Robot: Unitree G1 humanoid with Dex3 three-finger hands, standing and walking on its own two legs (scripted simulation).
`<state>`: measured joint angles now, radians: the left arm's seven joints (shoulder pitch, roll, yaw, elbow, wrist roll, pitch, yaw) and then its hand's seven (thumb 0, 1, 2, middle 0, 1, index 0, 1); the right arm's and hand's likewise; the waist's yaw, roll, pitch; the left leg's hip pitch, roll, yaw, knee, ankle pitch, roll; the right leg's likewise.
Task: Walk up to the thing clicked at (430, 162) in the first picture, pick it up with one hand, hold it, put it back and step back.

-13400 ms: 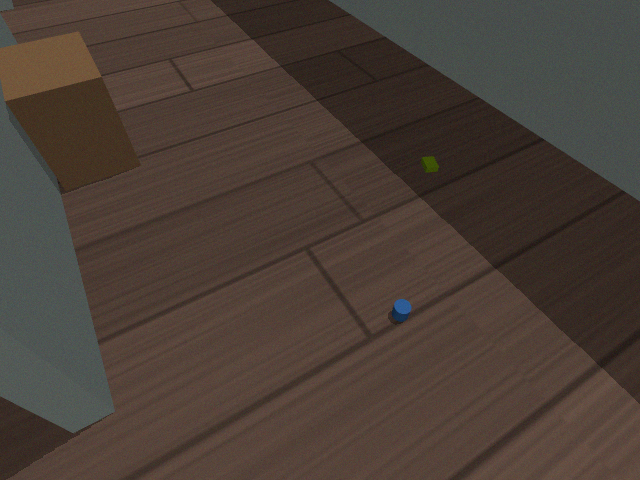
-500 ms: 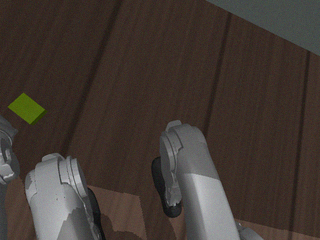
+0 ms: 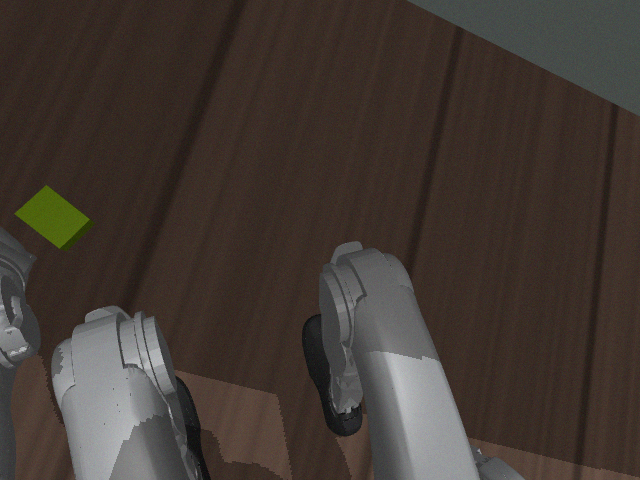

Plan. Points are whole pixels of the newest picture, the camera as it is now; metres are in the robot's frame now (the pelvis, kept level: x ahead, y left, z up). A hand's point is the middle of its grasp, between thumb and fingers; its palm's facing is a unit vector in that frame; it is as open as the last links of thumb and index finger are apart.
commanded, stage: approach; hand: left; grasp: from above
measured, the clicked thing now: (56, 218) +0.47 +0.26 -0.30
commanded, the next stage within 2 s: rest palm in 0.72 s
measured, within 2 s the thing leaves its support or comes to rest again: neither
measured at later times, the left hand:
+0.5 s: hand (36, 183) +0.49 +0.24 -0.18, palm faces -0.27 -0.28 -0.92, open 14.1 cm
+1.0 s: hand (7, 211) +0.46 +0.28 -0.19, palm faces -0.33 -0.27 -0.91, open 14.2 cm
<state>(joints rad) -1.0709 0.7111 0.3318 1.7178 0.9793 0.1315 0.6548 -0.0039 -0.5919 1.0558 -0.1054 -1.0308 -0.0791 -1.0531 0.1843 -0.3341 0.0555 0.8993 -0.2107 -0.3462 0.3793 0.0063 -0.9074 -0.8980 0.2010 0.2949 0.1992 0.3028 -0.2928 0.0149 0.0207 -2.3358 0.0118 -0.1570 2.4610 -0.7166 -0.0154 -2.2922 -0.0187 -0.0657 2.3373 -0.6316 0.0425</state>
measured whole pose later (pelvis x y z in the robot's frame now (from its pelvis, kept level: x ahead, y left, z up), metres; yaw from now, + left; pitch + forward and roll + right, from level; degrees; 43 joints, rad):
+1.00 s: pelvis +0.00 +0.00 +0.00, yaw +0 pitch +33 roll -9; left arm -1.17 0.73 0.26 1.83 0.97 0.17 0.68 0.00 -0.56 1.01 -0.09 -1.06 -0.09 -1.05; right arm 0.18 -0.33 0.10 0.92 -0.23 -0.38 0.40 0.01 -0.90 -0.89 0.20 0.29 0.20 0.30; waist -0.35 0.02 0.04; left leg -2.32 0.01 -0.17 2.46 -0.72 -0.02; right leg -2.28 -0.02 -0.08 2.33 -0.63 0.04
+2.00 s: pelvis -0.01 +0.01 -0.01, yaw -5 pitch +26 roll -15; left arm -1.21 0.96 0.23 1.90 0.90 0.12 0.81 0.00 -0.48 0.93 -0.08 -1.10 -0.12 -1.06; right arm 0.11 -0.40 0.31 0.74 -0.26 -0.45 0.45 0.01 -0.91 -0.90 0.20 0.29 0.20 0.30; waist -0.45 -0.14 0.29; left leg -2.30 0.01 -0.27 2.54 -0.72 -0.02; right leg -2.20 0.01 -0.16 2.32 -0.60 0.07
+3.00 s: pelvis -0.02 +0.01 +0.00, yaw -6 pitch +26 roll -15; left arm -1.20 0.99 0.23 1.85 0.83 0.16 0.79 0.00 0.05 0.46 -0.55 -0.67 -0.57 -0.60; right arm 0.13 -0.41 0.34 0.70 -0.25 -0.43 0.42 0.01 -0.90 -0.90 0.20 0.29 0.20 0.30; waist -0.47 -0.16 0.32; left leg -2.27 0.02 -0.29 2.51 -0.72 -0.02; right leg -2.17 0.02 -0.18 2.28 -0.58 0.06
